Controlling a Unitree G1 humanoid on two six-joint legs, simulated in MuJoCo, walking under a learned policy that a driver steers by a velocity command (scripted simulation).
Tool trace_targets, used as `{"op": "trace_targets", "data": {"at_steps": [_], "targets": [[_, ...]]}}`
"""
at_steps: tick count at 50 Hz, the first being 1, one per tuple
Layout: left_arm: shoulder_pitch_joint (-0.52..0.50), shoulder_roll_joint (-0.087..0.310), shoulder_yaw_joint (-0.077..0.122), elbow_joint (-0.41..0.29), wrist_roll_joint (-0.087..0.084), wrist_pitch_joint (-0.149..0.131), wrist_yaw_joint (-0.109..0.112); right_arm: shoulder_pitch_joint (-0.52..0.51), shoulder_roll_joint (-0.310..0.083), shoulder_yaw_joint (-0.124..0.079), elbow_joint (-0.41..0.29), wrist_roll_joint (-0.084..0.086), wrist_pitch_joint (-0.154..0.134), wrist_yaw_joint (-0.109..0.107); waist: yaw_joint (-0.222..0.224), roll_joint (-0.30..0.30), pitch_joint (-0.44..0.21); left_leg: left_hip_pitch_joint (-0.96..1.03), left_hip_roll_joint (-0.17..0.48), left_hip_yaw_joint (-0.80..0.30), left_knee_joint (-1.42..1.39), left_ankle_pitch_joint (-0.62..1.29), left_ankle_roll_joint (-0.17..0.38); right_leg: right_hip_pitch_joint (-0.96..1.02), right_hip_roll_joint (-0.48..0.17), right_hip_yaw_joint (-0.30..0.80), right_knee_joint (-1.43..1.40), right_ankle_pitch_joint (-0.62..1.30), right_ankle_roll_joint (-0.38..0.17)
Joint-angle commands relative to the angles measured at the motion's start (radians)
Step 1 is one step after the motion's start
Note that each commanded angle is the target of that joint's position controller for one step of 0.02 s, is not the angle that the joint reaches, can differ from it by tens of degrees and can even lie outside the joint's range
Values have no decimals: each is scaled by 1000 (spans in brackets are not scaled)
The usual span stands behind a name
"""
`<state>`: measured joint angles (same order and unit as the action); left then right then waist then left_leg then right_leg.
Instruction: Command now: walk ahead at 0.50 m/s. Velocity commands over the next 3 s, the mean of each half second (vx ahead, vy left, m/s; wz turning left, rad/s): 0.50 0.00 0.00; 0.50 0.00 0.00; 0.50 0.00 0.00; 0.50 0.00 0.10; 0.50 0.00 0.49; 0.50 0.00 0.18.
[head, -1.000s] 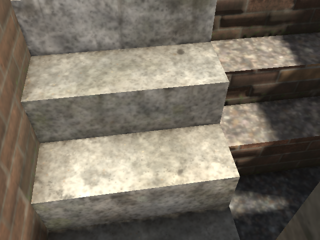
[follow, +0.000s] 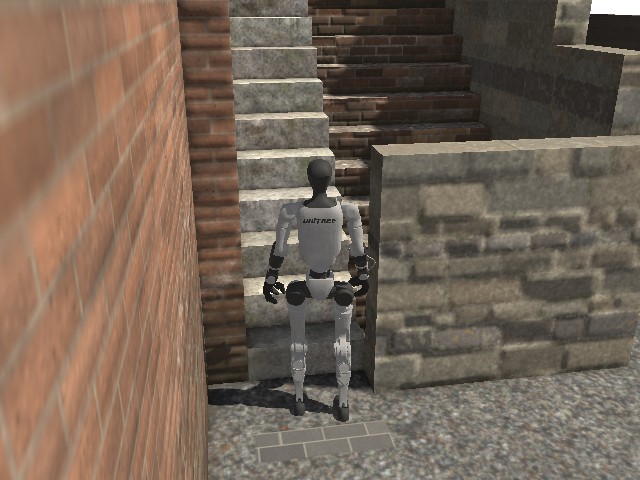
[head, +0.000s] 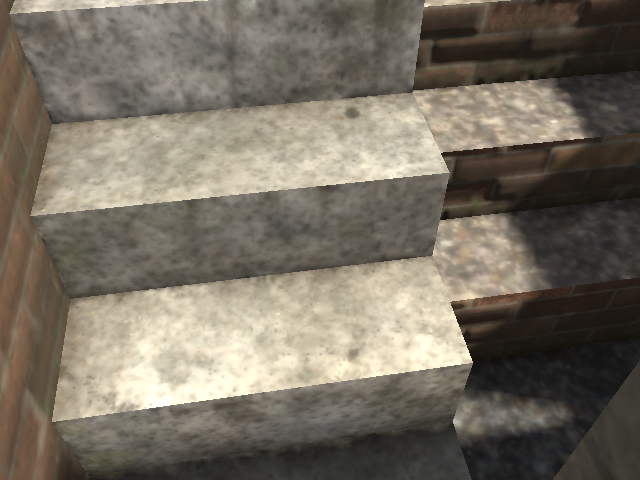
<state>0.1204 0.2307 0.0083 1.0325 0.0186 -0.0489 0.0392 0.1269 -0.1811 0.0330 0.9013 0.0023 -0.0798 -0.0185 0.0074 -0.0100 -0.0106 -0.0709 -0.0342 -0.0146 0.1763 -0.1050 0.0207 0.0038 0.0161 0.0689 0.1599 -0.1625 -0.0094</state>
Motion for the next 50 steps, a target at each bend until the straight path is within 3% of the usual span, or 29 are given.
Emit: {"op": "trace_targets", "data": {"at_steps": [1,11,13,20,29,50], "targets": [[-36,106,19,-47,0,-11,3,-48,-83,-17,-60,1,-14,-2,0,19,-40,43,132,-99,-1,169,-16,-30,-124,76,-2,218,-22],[-35,105,17,-47,3,-11,0,-54,-79,-13,-60,-2,-14,-2,1,19,-34,38,137,-89,12,213,-13,-24,-131,77,2,283,-23],[-30,111,19,-43,-3,-10,3,-38,-85,-15,-52,3,-16,-3,-2,12,-62,46,134,-95,10,201,-16,-9,-125,78,7,260,-22],[-32,107,11,-49,-3,-16,-3,-62,-86,-9,-58,-8,-11,4,4,17,-30,40,137,-86,12,210,-15,-25,-130,79,-1,286,-22],[-27,116,12,-47,-7,-15,-3,-59,-97,-10,-49,-5,-12,3,3,17,-57,50,135,-89,10,201,-19,-10,-124,85,1,273,-23],[-28,128,7,-47,-7,-15,-4,-69,-108,-5,-44,-3,-10,4,4,18,-41,46,137,-86,1,184,-23,-14,-122,91,-8,258,-25]]}}
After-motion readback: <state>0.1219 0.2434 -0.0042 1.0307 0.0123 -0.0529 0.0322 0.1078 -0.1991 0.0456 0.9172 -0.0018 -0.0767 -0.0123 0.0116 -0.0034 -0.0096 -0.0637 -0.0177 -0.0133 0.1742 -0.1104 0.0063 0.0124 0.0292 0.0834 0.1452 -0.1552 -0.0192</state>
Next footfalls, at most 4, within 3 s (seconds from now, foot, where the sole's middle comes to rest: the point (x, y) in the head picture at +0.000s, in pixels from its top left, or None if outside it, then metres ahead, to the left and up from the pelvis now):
none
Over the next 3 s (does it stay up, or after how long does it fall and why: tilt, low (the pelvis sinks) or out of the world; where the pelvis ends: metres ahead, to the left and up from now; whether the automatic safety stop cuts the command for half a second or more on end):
stays up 0.02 0.01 -0.01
